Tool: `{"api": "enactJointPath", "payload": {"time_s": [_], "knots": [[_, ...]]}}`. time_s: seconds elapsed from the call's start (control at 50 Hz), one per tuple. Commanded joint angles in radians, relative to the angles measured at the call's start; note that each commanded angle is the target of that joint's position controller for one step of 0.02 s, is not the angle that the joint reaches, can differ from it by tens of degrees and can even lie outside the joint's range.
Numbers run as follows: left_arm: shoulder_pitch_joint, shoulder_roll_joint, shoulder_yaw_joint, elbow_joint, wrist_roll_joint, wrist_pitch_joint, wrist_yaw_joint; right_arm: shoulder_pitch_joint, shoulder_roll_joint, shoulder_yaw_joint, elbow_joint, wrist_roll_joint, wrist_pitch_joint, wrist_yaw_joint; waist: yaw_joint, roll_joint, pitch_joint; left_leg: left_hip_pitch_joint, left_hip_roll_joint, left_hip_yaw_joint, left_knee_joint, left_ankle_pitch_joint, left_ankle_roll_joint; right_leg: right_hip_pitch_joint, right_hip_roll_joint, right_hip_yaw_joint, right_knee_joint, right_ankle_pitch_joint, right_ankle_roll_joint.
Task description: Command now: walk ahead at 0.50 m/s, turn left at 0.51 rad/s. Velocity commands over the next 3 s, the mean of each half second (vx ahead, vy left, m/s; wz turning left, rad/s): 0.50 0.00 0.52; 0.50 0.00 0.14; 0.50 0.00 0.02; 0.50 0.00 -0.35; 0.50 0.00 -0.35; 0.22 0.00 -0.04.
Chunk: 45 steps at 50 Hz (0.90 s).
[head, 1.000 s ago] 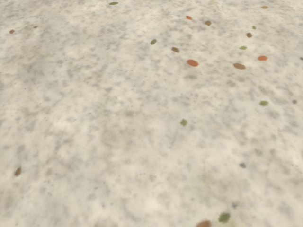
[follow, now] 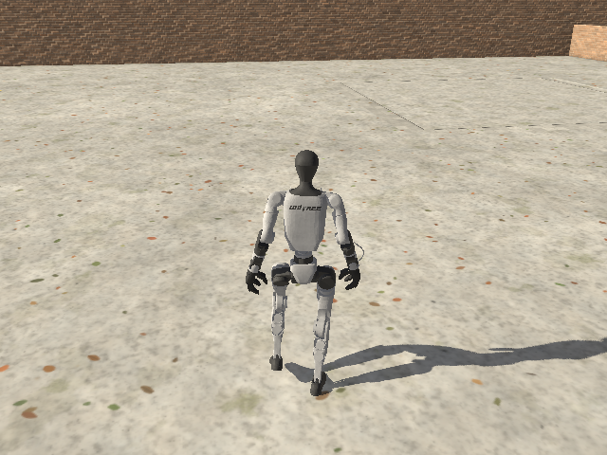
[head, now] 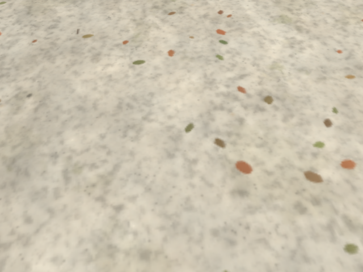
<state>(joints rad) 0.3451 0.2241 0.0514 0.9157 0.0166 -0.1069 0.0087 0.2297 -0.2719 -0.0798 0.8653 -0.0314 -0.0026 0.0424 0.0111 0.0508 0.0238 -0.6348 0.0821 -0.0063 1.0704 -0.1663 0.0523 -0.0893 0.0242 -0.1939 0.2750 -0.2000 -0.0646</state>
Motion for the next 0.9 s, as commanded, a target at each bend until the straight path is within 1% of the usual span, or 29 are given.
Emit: {"api": "enactJointPath", "payload": {"time_s": [0.02,0.06,0.1,0.16,0.18,0.22,0.24,0.26,0.28,0.3,0.32,0.34,0.36,0.38,0.4,0.42,0.46,0.52,0.6,0.68,0.72,0.76,0.78,0.8,0.82,0.84,0.86,0.88,0.9], "knots": [[0.006,0.084,0.013,-0.04,0.002,-0.017,0.002,-0.042,0.005,0.009,-0.07,0.0,-0.001,0.014,-0.017,-0.116,0.045,-0.087,0.022,0.0,-0.082,0.107,-0.012,0.007,-0.267,0.109,-0.145,0.275,-0.079],[0.018,0.094,0.014,-0.033,0.003,-0.015,0.002,-0.111,0.013,0.019,-0.094,0.0,-0.004,0.021,-0.003,-0.118,0.058,-0.055,0.012,0.033,-0.204,0.164,-0.008,0.016,-0.259,0.058,-0.137,0.316,-0.07],[0.051,0.113,0.018,-0.02,0.003,-0.011,0.007,-0.184,0.016,0.027,-0.124,-0.003,-0.005,0.028,0.018,-0.119,0.072,-0.034,0.004,0.075,-0.299,0.175,0.007,0.053,-0.277,0.027,-0.131,0.354,-0.067],[0.096,0.132,0.023,0.002,0.005,0.003,0.014,-0.244,0.006,0.029,-0.156,-0.007,-0.007,0.033,0.033,-0.115,0.083,-0.014,-0.019,0.123,-0.39,0.1,0.045,0.15,-0.301,-0.015,-0.083,0.466,-0.06],[0.097,0.139,0.024,0.006,0.007,0.009,0.017,-0.244,0.002,0.027,-0.161,-0.009,-0.007,0.031,0.027,-0.12,0.076,0.016,-0.039,0.141,-0.413,0.057,0.062,0.175,-0.304,-0.034,-0.044,0.571,-0.055],[0.091,0.17,0.031,0.01,0.008,0.023,0.023,-0.194,-0.015,0.018,-0.154,-0.011,-0.006,0.022,-0.004,-0.15,0.03,0.119,-0.105,0.181,-0.432,-0.053,0.103,0.213,-0.308,-0.066,0.095,0.874,-0.046],[0.087,0.187,0.036,0.01,0.009,0.034,0.024,-0.12,-0.031,0.008,-0.135,-0.01,-0.009,0.017,-0.037,-0.156,-0.016,0.202,-0.143,0.189,-0.451,-0.102,0.127,0.22,-0.309,-0.074,0.224,0.967,-0.046],[0.08,0.199,0.039,0.005,0.006,0.044,0.022,-0.002,-0.054,-0.006,-0.101,-0.013,-0.019,0.008,-0.087,-0.142,-0.088,0.35,-0.178,0.179,-0.51,-0.1,0.153,0.176,-0.303,-0.082,0.411,0.924,-0.037],[0.062,0.192,0.036,-0.016,0.004,0.047,0.018,0.161,-0.114,-0.032,-0.051,-0.026,-0.027,-0.007,-0.164,-0.071,-0.18,0.604,-0.121,0.057,-0.584,-0.11,0.198,-0.006,-0.279,-0.089,0.683,0.681,-0.003],[0.089,0.069,0.011,-0.091,-0.008,0.039,-0.002,0.167,-0.239,-0.064,-0.059,-0.025,-0.025,-0.021,-0.105,0.167,-0.259,0.927,0.194,-0.443,-0.625,-0.141,0.333,-0.464,-0.112,-0.072,1.05,-0.179,0.059],[-0.03,0.141,0.026,-0.136,-0.001,0.025,-0.009,0.192,-0.256,-0.067,-0.077,0.007,-0.012,-0.023,-0.14,0.062,-0.306,0.954,0.268,-0.75,-0.773,-0.098,0.38,-0.623,-0.016,0.162,1.191,-0.328,0.073],[-0.112,0.133,0.022,-0.164,-0.006,0.013,-0.014,0.15,-0.231,-0.06,-0.063,0.013,-0.007,-0.032,-0.123,-0.003,-0.161,0.867,0.245,-0.572,-0.789,-0.01,0.348,-0.706,-0.081,0.215,1.161,-0.219,0.061],[-0.097,0.122,0.015,-0.157,-0.01,0.002,-0.013,0.106,-0.175,-0.046,-0.06,0.021,-0.011,-0.036,-0.079,-0.05,-0.075,0.731,0.209,-0.465,-0.799,0.108,0.308,-0.661,-0.117,0.213,1.06,-0.141,0.056],[-0.069,0.117,0.016,-0.136,-0.002,0.008,-0.011,0.056,-0.13,-0.032,-0.064,0.021,-0.019,-0.04,-0.031,-0.08,-0.033,0.63,0.156,-0.368,-0.811,0.209,0.264,-0.594,-0.143,0.214,0.979,-0.119,0.057],[-0.035,0.111,0.014,-0.127,0.017,0.027,-0.012,0.023,-0.096,-0.02,-0.069,0.026,-0.028,-0.042,0.005,-0.069,-0.031,0.559,0.115,-0.299,-0.827,0.276,0.243,-0.521,-0.154,0.217,0.932,-0.113,0.066],[-0.011,0.104,0.013,-0.116,0.028,0.048,-0.015,0.018,-0.081,-0.011,-0.07,0.028,-0.041,-0.04,0.019,-0.056,-0.044,0.524,0.095,-0.262,-0.838,0.321,0.233,-0.471,-0.157,0.215,0.9,-0.11,0.073],[-0.016,0.087,0.011,-0.118,0.032,0.071,-0.025,0.058,-0.091,-0.01,-0.05,0.033,-0.064,-0.035,0.026,-0.047,-0.04,0.498,0.068,-0.212,-0.863,0.391,0.226,-0.463,-0.152,0.193,0.843,-0.08,0.085],[-0.125,0.084,0.008,-0.149,0.028,0.08,-0.033,0.131,-0.105,-0.009,-0.021,0.031,-0.073,-0.034,-0.008,-0.021,0.005,0.517,0.048,-0.178,-0.902,0.39,0.189,-0.541,-0.158,0.175,0.719,0.044,0.092],[-0.259,0.087,0.005,-0.188,0.019,0.078,-0.038,0.2,-0.105,-0.002,0.0,0.031,-0.075,-0.035,-0.055,0.002,0.025,0.612,0.045,-0.162,-0.905,0.409,0.142,-0.606,-0.143,0.167,0.555,0.173,0.085],[-0.375,0.081,-0.004,-0.226,0.014,0.071,-0.043,0.257,-0.101,0.006,0.025,0.021,-0.077,-0.044,-0.092,0.009,0.053,0.701,0.066,-0.156,-0.893,0.442,0.14,-0.62,-0.109,0.146,0.42,0.21,0.062],[-0.414,0.082,-0.007,-0.245,0.012,0.065,-0.046,0.275,-0.106,0.009,0.038,0.015,-0.076,-0.05,-0.098,0.013,0.069,0.741,0.086,-0.16,-0.878,0.474,0.147,-0.605,-0.089,0.138,0.361,0.184,0.041],[-0.395,0.092,-0.006,-0.249,0.01,0.058,-0.045,0.26,-0.12,0.009,0.046,0.01,-0.077,-0.058,-0.073,0.019,0.073,0.763,0.109,-0.155,-0.845,0.576,0.139,-0.542,-0.065,0.135,0.31,0.126,0.009],[-0.343,0.099,-0.002,-0.234,0.008,0.054,-0.041,0.234,-0.128,0.009,0.045,0.008,-0.078,-0.061,-0.041,0.024,0.056,0.754,0.107,-0.138,-0.8,0.701,0.124,-0.454,-0.04,0.127,0.282,0.088,-0.01],[-0.261,0.115,0.006,-0.208,0.006,0.051,-0.031,0.219,-0.14,0.007,0.046,0.005,-0.08,-0.062,-0.006,0.034,0.013,0.749,0.101,-0.128,-0.715,0.846,0.111,-0.34,-0.003,0.115,0.269,0.045,-0.028],[-0.121,0.134,0.017,-0.162,0.007,0.044,-0.019,0.206,-0.146,0.006,0.05,0.004,-0.078,-0.059,0.057,0.016,-0.062,0.733,0.072,-0.102,-0.551,0.905,0.096,-0.179,0.028,0.102,0.217,0.049,-0.051],[0.045,0.169,0.031,-0.118,0.024,0.035,-0.006,0.199,-0.135,0.012,0.042,0.012,-0.081,-0.057,0.129,-0.019,-0.162,0.59,0.035,-0.077,-0.329,0.727,0.082,0.072,-0.055,0.183,0.193,0.06,-0.088],[0.164,0.291,0.062,-0.108,0.052,0.031,0.003,0.294,-0.042,0.033,0.009,0.05,-0.084,-0.047,0.109,-0.221,-0.322,0.274,-0.104,-0.01,0.063,0.241,0.033,0.384,-0.355,0.618,0.171,-0.048,-0.206],[0.132,0.257,0.057,-0.095,0.02,0.045,-0.013,0.301,-0.087,0.02,0.025,0.035,-0.083,-0.049,0.086,-0.247,-0.345,0.107,-0.205,-0.062,0.239,-0.335,0.038,0.385,-0.442,0.928,0.019,-0.046,-0.257],[0.014,0.209,0.045,-0.11,-0.003,0.05,-0.019,0.229,-0.107,0.014,0.012,0.014,-0.078,-0.048,0.038,-0.142,-0.159,0.037,-0.129,-0.101,0.273,-0.263,0.045,0.222,-0.405,0.788,0.0,-0.129,-0.237]]}}
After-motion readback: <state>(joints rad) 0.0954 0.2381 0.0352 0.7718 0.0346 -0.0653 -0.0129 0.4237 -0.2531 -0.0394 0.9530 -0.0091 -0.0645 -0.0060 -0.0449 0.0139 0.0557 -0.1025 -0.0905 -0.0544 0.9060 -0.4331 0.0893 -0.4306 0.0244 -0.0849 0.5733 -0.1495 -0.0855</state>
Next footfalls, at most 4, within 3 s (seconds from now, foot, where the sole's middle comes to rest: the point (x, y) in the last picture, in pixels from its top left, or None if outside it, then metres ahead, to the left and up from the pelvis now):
0.28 left None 0.28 0.12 -0.78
0.84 right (185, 235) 0.64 0.06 -0.78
1.38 left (121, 189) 0.85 0.33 -0.78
1.94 right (148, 133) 1.17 0.24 -0.78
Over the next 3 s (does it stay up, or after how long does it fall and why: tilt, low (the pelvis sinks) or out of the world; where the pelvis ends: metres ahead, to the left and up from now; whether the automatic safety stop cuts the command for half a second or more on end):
stays up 1.50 0.31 -0.01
